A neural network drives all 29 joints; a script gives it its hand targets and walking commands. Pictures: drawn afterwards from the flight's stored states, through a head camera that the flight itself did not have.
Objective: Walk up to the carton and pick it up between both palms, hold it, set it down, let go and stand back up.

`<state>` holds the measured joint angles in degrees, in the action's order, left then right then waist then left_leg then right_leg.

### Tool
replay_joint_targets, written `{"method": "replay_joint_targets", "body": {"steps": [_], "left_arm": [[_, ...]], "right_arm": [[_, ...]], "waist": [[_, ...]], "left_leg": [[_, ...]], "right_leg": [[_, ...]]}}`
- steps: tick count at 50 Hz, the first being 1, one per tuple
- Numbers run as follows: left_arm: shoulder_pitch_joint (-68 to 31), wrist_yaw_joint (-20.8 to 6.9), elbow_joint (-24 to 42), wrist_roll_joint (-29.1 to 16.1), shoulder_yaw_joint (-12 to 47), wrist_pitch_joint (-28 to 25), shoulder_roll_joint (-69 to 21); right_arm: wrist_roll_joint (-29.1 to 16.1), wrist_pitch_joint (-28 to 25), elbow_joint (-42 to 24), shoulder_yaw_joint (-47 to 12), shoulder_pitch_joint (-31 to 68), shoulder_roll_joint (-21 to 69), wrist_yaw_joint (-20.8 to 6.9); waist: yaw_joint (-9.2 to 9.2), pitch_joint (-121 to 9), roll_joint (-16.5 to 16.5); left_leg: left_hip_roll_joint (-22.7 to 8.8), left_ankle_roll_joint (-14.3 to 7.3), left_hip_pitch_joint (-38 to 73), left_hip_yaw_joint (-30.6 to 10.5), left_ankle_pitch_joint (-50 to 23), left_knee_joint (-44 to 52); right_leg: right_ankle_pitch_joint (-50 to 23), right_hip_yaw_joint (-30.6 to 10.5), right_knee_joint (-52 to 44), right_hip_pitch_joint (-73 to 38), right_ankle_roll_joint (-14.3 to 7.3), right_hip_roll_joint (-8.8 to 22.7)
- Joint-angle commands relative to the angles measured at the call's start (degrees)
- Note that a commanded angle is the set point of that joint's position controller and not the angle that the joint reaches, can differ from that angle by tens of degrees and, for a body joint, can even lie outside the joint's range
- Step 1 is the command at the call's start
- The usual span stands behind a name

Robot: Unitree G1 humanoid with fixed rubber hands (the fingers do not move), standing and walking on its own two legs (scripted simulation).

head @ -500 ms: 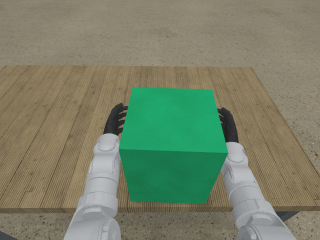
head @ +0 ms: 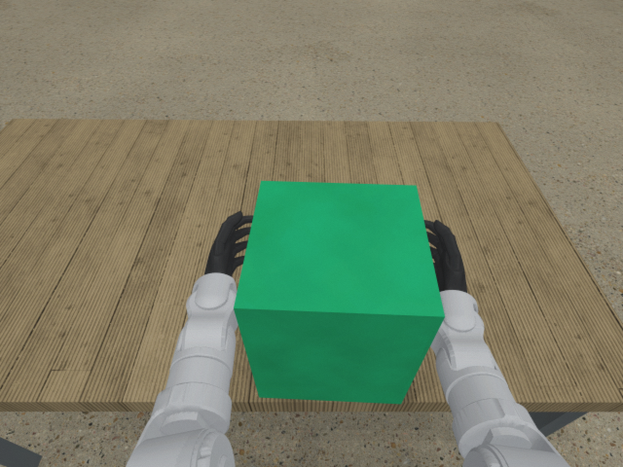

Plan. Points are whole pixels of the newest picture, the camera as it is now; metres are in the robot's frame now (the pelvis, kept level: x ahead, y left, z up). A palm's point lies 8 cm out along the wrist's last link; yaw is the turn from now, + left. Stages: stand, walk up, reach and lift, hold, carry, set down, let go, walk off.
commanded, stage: set down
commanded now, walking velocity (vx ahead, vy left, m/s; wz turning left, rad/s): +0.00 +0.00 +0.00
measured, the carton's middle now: (333, 296) +0.35 -0.01 +0.02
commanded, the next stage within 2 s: none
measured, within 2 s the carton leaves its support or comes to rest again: neither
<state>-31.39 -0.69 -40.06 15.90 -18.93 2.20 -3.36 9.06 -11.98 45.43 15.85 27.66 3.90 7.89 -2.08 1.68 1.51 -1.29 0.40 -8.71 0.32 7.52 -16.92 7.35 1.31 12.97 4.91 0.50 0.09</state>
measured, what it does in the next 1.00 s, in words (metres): stands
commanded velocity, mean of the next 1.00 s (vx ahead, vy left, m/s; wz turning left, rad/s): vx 0.00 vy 0.00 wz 0.00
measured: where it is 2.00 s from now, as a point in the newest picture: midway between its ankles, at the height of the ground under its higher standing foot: outside the picture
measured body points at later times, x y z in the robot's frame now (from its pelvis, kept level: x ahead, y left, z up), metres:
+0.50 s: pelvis +0.00 +0.00 +0.00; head +0.01 +0.02 +0.45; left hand +0.39 +0.14 +0.06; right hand +0.36 -0.17 +0.06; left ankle +0.02 +0.12 -0.75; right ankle +0.00 -0.12 -0.75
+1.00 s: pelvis +0.00 +0.00 +0.00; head +0.02 +0.02 +0.45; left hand +0.39 +0.14 +0.05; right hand +0.36 -0.17 +0.05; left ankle +0.02 +0.12 -0.75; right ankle +0.00 -0.12 -0.75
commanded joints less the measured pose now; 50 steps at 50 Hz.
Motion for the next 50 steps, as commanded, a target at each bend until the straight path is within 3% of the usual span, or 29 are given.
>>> {"method": "replay_joint_targets", "body": {"steps": [1,13,25,31,43,47,50], "left_arm": [[-29.97,-6.53,4.70,-0.56,20.69,-5.01,-31.76],[-26.97,-6.81,0.97,1.95,17.42,-7.28,-30.90],[-25.81,-7.17,-2.12,4.35,12.75,-8.32,-28.67],[-24.53,-7.14,-1.82,5.10,11.66,-9.47,-27.73],[-20.95,-6.83,-2.55,6.80,8.21,-9.29,-23.70],[-19.68,-4.83,-2.57,5.99,5.55,-9.93,-14.57],[-18.55,0.55,-2.08,0.99,3.38,-10.73,4.07]], "right_arm": [[2.89,-3.47,-5.30,-19.91,28.62,32.52,-7.29],[5.26,-6.42,-1.32,-16.54,26.16,31.73,-7.46],[9.11,-7.29,2.17,-11.06,24.04,30.98,-7.87],[9.96,-8.30,2.89,-10.33,22.43,30.95,-7.73],[11.29,-8.11,4.54,-6.93,19.21,26.51,-7.74],[9.66,-8.05,5.38,-4.57,17.01,16.89,-6.60],[1.62,-7.89,7.23,-2.51,16.06,-2.53,-2.37]], "waist": [[0.03,-23.57,-1.62],[0.59,-20.11,-2.05],[0.88,-15.59,-1.59],[1.20,-15.69,-1.91],[1.71,-12.09,-1.85],[2.30,-12.43,-2.32],[2.01,-13.48,-2.02]], "left_leg": [[1.18,1.18,7.40,4.03,-12.58,0.30],[0.80,1.17,7.72,4.62,-13.17,0.23],[0.70,0.18,6.44,5.48,-7.37,1.86],[0.79,0.27,6.39,5.67,-9.08,1.30],[0.66,0.20,6.66,6.14,-7.54,1.53],[0.55,0.46,7.37,6.41,-8.23,0.92],[0.41,0.33,6.32,6.15,-8.10,-0.67]], "right_leg": [[-15.10,3.43,1.09,-7.54,1.12,-0.95],[-13.47,3.87,0.17,-6.39,0.54,-1.05],[-6.37,4.04,-1.08,-4.18,0.83,-0.72],[-8.21,4.14,-0.56,-4.51,1.05,-0.84],[-4.92,4.27,-0.86,-3.12,1.11,-1.06],[-4.87,3.68,-0.12,-2.63,1.04,-1.11],[-6.07,1.92,1.81,-2.67,1.00,-1.39]]}}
